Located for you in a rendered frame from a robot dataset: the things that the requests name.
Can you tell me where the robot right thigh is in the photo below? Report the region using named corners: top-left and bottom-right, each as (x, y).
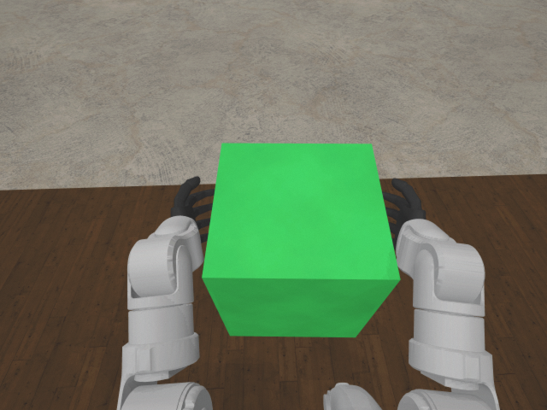
top-left (323, 384), bottom-right (382, 410)

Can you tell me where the right robot forearm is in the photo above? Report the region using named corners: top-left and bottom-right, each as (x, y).
top-left (396, 219), bottom-right (500, 410)

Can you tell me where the right robot hand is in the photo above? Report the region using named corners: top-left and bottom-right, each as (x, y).
top-left (382, 178), bottom-right (426, 250)

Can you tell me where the left robot forearm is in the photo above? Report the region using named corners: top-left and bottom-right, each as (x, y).
top-left (117, 216), bottom-right (204, 410)

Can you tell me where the robot left upper arm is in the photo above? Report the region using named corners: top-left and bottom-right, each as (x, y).
top-left (121, 382), bottom-right (213, 410)

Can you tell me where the carton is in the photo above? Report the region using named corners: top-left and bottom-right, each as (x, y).
top-left (202, 143), bottom-right (401, 337)

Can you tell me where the left robot hand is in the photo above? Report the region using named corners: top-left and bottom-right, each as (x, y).
top-left (171, 176), bottom-right (215, 243)

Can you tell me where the robot right upper arm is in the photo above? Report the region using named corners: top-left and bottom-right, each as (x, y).
top-left (397, 389), bottom-right (491, 410)

